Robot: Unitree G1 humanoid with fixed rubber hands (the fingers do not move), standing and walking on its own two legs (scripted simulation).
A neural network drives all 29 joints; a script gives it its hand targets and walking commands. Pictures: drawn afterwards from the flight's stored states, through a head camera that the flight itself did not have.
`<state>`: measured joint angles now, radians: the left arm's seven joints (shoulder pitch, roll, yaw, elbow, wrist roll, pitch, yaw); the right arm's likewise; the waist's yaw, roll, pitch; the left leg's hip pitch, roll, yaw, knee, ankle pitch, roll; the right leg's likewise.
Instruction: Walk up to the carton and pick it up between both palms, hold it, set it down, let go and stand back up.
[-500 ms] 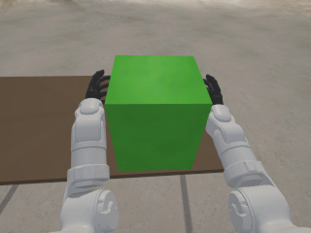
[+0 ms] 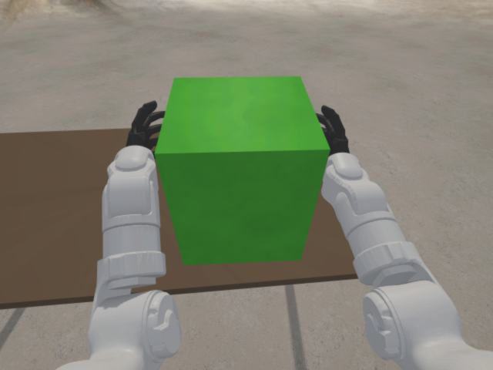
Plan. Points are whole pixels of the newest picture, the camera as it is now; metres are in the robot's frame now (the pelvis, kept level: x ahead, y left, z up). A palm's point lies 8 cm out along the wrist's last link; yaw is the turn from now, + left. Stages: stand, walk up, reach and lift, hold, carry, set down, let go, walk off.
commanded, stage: reach and lift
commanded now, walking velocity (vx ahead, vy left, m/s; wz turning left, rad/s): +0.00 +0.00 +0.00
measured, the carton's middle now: (240, 173) +0.40 -0.01 +0.18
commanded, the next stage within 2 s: hold in 0.60 s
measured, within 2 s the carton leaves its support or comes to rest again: neither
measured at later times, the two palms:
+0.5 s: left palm (123, 157) +0.36 +0.16 +0.25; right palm (329, 150) +0.36 -0.14 +0.24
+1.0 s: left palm (118, 140) +0.36 +0.16 +0.28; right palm (329, 126) +0.37 -0.14 +0.28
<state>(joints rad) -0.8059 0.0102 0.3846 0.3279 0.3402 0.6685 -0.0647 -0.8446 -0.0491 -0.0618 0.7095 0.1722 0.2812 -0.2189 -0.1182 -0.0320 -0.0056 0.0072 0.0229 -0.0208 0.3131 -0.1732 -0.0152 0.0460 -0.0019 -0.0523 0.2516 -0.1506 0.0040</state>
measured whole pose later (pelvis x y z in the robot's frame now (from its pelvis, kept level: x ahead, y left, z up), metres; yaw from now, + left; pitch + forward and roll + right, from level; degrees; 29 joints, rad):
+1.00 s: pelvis +0.00 -0.01 +0.00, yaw +1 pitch -8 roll -1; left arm -0.85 0.06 0.40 0.30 0.33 0.82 -0.09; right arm -0.96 -0.08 0.00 0.72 0.28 0.47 -0.27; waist -0.10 -0.03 -0.09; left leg -0.01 0.04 -0.05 0.32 -0.18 -0.03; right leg 0.04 0.01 -0.08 0.26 -0.16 -0.01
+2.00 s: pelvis +0.00 -0.01 +0.00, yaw +1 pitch -7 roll -1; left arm -0.87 0.05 0.41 0.29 0.33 0.87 -0.10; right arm -1.00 -0.12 0.05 0.69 0.35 0.57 -0.31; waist -0.10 0.01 -0.12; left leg -0.04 0.04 -0.04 0.34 -0.19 -0.03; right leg 0.01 0.01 -0.07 0.28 -0.17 -0.01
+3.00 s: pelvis +0.00 -0.01 +0.00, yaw +1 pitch -7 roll -1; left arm -0.85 0.06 0.39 0.27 0.33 0.87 -0.09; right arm -1.01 -0.11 0.02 0.71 0.35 0.58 -0.29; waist -0.11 -0.02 -0.12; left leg -0.04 0.04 -0.05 0.35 -0.19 -0.04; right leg 0.01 0.02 -0.07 0.28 -0.17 -0.01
